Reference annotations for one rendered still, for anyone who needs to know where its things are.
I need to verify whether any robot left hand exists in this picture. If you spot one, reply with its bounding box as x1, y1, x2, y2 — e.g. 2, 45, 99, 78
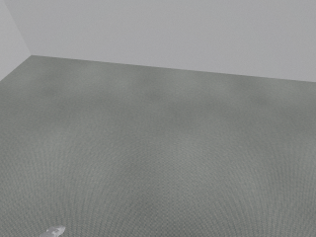
40, 225, 65, 237

